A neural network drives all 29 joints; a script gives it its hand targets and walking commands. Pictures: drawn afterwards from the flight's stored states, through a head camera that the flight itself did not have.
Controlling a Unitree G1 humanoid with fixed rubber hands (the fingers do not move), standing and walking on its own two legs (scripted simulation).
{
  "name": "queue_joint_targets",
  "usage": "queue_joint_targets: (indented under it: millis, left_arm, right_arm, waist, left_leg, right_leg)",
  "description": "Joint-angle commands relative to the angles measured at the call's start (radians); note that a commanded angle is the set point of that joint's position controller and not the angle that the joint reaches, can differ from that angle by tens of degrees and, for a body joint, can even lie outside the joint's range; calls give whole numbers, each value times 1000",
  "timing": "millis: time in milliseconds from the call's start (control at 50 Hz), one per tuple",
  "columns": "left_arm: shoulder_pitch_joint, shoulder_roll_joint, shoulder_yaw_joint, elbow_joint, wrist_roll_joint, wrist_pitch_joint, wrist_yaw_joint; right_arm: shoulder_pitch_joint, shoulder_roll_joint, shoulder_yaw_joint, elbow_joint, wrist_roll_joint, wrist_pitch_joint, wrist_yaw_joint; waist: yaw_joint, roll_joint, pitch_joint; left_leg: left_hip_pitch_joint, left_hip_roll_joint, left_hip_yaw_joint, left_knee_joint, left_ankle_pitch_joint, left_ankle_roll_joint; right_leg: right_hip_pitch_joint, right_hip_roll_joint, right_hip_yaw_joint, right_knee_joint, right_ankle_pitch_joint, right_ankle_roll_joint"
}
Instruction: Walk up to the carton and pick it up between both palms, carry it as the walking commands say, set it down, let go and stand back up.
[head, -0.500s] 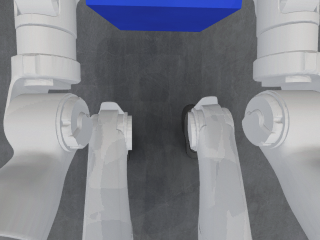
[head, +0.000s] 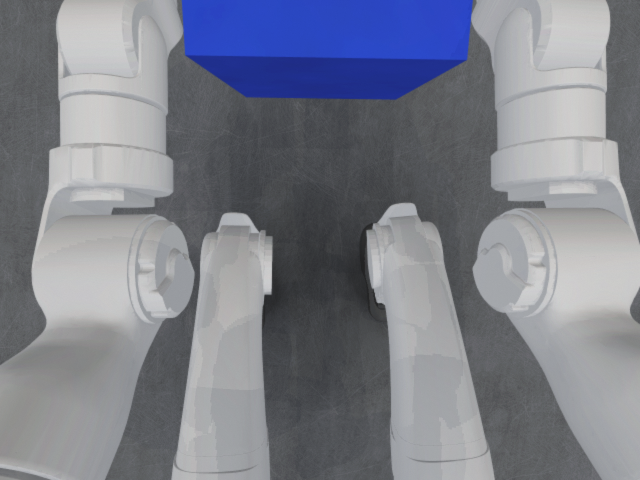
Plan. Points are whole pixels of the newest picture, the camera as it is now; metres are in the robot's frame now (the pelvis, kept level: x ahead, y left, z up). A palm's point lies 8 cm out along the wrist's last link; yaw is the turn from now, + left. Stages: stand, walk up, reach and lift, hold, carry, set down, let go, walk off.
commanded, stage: reach and lift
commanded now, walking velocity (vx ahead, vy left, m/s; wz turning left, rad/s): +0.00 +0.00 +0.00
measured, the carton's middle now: out of the picture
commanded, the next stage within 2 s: none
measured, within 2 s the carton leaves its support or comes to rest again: neither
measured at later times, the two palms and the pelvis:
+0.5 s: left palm out of the picture +0.54 +0.13 +0.02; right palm out of the picture +0.54 -0.16 +0.03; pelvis +0.00 +0.00 +0.06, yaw +0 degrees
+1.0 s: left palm out of the picture +0.51 +0.13 +0.09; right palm out of the picture +0.51 -0.16 +0.10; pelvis -0.01 +0.00 +0.12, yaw -1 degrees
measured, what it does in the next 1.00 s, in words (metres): rises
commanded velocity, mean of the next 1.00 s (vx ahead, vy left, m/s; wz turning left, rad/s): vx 0.00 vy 0.00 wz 0.00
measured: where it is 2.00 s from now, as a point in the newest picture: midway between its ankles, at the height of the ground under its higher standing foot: (316, 297)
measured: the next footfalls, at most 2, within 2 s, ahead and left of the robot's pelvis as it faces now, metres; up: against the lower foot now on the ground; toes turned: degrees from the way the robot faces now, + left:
none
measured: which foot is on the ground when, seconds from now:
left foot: down 0.00-1.00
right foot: down 0.00-1.00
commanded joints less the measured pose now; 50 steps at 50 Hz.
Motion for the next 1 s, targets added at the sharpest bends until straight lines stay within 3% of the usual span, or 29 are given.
queue_joint_targets:
  millis: [0, 800, 980]
  left_arm:
    - [-817, -1204, -488, -247, -155, -46, -327]
    - [-621, -1245, -574, -284, -162, -57, -333]
    - [-576, -1274, -588, -302, -151, -66, -341]
  right_arm:
    - [-637, 1238, 463, -151, 118, 17, 381]
    - [-468, 1281, 568, -192, 113, 15, 391]
    - [-391, 1303, 570, -175, 99, 10, 405]
  waist:
    - [-15, 74, -2603]
    - [-1, 44, -2497]
    - [-6, 65, -2441]
  left_leg:
    - [766, -104, 164, -298, 228, 25]
    - [1044, -85, 91, -650, 199, 39]
    - [1114, -80, 79, -737, 198, 37]
  right_leg:
    - [812, 131, -151, -241, 212, -34]
    - [1141, 109, -83, -574, 174, -37]
    - [1207, 103, -69, -662, 182, -44]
